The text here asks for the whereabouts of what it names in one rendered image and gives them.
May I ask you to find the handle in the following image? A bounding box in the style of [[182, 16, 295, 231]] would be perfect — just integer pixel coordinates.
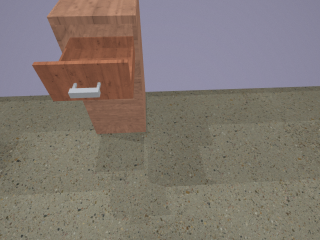
[[68, 82, 101, 99]]

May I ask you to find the drawer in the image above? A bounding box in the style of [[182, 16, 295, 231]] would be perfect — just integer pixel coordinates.
[[32, 36, 135, 102]]

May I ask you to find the cabinet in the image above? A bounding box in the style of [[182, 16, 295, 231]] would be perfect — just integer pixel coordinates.
[[47, 0, 146, 134]]

